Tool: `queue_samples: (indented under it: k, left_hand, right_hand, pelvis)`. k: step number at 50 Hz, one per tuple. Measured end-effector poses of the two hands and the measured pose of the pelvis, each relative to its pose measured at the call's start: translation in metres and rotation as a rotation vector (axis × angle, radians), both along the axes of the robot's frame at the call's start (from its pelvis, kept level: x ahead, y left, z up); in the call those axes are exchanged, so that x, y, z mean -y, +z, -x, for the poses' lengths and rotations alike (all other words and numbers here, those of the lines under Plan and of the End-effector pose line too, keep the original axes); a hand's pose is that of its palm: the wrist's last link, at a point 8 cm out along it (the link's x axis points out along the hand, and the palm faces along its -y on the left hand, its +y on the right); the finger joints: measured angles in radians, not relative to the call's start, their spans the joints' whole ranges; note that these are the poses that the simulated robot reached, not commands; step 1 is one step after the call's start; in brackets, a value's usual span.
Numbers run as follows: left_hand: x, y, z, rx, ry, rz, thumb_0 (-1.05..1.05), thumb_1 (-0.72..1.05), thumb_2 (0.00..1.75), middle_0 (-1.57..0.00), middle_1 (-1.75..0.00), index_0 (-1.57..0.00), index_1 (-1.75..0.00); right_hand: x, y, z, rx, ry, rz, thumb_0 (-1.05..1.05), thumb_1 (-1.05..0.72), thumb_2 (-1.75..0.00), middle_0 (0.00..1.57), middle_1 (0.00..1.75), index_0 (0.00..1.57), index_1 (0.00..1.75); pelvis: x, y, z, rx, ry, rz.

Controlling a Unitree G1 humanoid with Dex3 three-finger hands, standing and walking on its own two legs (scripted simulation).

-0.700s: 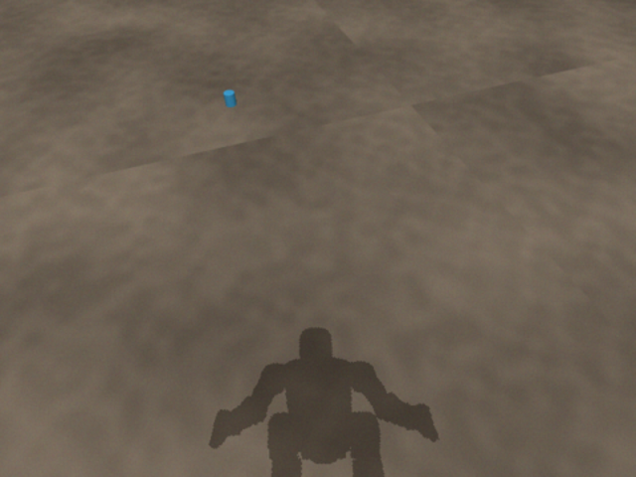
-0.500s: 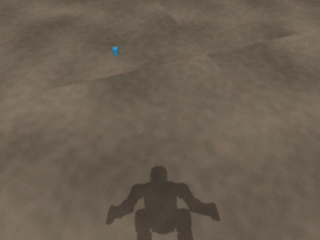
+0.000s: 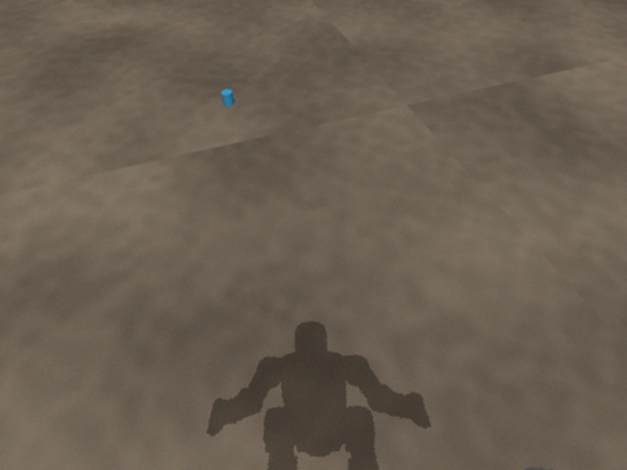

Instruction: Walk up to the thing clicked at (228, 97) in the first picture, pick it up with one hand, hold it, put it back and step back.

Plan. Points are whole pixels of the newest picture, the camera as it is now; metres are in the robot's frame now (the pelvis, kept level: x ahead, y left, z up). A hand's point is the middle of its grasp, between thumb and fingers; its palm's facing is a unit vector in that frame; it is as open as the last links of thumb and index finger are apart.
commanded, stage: stand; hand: left
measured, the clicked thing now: (227, 97) +2.09 +0.50 -0.74
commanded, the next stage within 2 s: walk up in 0.42 s
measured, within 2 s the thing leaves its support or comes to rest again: neither
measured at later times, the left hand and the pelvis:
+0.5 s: hand out of the picture +0.07 +0.26 -0.15, palm faces +0.01 -0.95 -0.32, open 7.4 cm; pelvis +0.01 +0.00 +0.00, yaw +1 degrees
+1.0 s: hand (79, 386) +0.26 +0.40 -0.16, palm faces +0.04 -0.96 -0.29, open 7.4 cm; pelvis +0.19 +0.12 -0.01, yaw +5 degrees
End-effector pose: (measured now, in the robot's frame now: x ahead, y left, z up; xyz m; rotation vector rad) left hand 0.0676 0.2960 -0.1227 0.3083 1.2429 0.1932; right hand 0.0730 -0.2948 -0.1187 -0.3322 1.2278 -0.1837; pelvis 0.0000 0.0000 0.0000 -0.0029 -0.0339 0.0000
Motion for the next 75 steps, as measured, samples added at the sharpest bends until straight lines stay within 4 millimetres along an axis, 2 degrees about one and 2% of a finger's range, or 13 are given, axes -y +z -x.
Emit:
queue_samples:
  k: [22,26,29,33,37,42,51,55,59,64,67,70,75]
  left_hand:
    - [-0.002,0.002,0.000,0.015,0.004,0.006,0.01,0.90,0.90,-0.20,-0.30,-0.20,-0.30]
    - [-0.015,0.006,0.003,0.074,0.026,0.013,0.01,0.90,0.90,-0.20,-0.30,-0.20,-0.30]
    - [-0.035,0.012,0.012,0.092,0.060,-0.013,0.01,0.90,0.90,-0.20,-0.30,-0.20,-0.30]
    - [-0.069,0.013,0.024,0.036,0.096,-0.047,0.01,0.90,0.90,-0.20,-0.30,-0.20,-0.30]
    - [-0.113,0.002,0.015,0.001,0.133,-0.061,0.01,0.90,0.90,-0.20,-0.30,-0.20,-0.30]
    - [-0.158,-0.024,-0.038,-0.014,0.115,-0.065,0.01,0.90,0.90,-0.20,-0.30,-0.20,-0.30]
    - [-0.154,0.002,-0.201,0.159,0.000,0.050,0.01,0.91,0.90,-0.20,-0.30,-0.20,-0.30]
    - [-0.154,0.006,-0.262,0.150,-0.037,0.051,0.01,0.90,0.90,-0.20,-0.30,-0.20,-0.30]
    - [-0.151,0.006,-0.332,0.144,-0.062,0.035,0.01,0.90,0.90,-0.20,-0.30,-0.20,-0.30]
    - [-0.139,-0.003,-0.438,0.194,-0.063,0.003,0.01,0.90,0.90,-0.20,-0.30,-0.20,-0.30]
    - [-0.127,-0.003,-0.483,0.239,-0.059,0.000,0.01,0.90,0.90,-0.20,-0.30,-0.20,-0.30]
    - [-0.123,0.007,-0.501,0.265,0.000,0.007,0.01,0.90,0.90,-0.20,-0.30,-0.20,-0.30]
    - [-0.133,0.014,-0.503,0.188,0.066,-0.006,0.01,0.90,0.90,-0.20,-0.30,-0.20,-0.30]
  right_hand:
    - [0.000,0.002,-0.001,0.015,-0.005,-0.006,0.00,-0.91,-0.90,0.20,0.30,0.20,0.30]
    - [0.008,0.005,-0.007,0.010,0.024,-0.007,0.00,-0.91,-0.90,0.20,0.30,0.20,0.30]
    - [0.009,0.012,-0.025,-0.002,0.063,0.015,0.01,-0.91,-0.90,0.20,0.30,0.20,0.30]
    - [0.003,0.024,-0.068,0.049,0.100,0.034,0.01,-0.91,-0.90,0.20,0.30,0.20,0.30]
    - [-0.017,0.032,-0.115,0.109,0.118,0.064,0.01,-0.91,-0.90,0.20,0.30,0.20,0.30]
    - [-0.049,0.027,-0.153,0.193,0.090,0.114,0.00,-0.91,-0.90,0.20,0.30,0.20,0.30]
    - [-0.095,0.029,-0.153,0.035,0.008,0.062,0.00,-0.90,-0.90,0.20,0.30,0.20,0.30]
    - [-0.103,0.020,-0.176,-0.018,-0.019,0.041,0.01,-0.90,-0.90,0.20,0.30,0.20,0.30]
    - [-0.102,0.005,-0.216,-0.074,-0.029,0.025,0.01,-0.90,-0.90,0.20,0.31,0.21,0.30]
    - [-0.087,-0.025,-0.292,-0.131,-0.015,0.032,0.01,-0.90,-0.90,0.20,0.31,0.21,0.30]
    - [-0.085,-0.030,-0.356,-0.112,0.008,0.030,0.01,-0.91,-0.90,0.20,0.30,0.20,0.30]
    - [-0.090,-0.019,-0.429,-0.044,0.071,0.020,0.01,-0.91,-0.90,0.20,0.30,0.20,0.30]
    - [-0.101,0.010,-0.558,0.140,0.158,0.019,0.01,-0.91,-0.90,0.20,0.30,0.20,0.30]
  pelvis:
    - [-0.001,0.000,-0.001,0.003,0.003,0.000]
    - [-0.004,-0.003,-0.008,-0.022,0.037,0.016]
    - [-0.012,-0.002,-0.015,-0.021,0.051,0.006]
    - [-0.031,-0.003,-0.034,-0.003,0.074,0.013]
    - [-0.058,-0.013,-0.069,0.000,0.091,0.017]
    - [-0.098,-0.034,-0.114,0.006,0.078,-0.014]
    - [-0.124,-0.006,-0.196,0.022,0.082,-0.014]
    - [-0.129,-0.007,-0.243,0.014,0.075,-0.021]
    - [-0.127,-0.015,-0.299,-0.010,0.082,-0.023]
    - [-0.117,-0.038,-0.381,-0.043,0.092,0.002]
    - [-0.110,-0.039,-0.420,-0.031,0.093,0.024]
    - [-0.109,-0.027,-0.455,-0.015,0.108,0.004]
    - [-0.117,-0.012,-0.516,0.006,0.098,0.012]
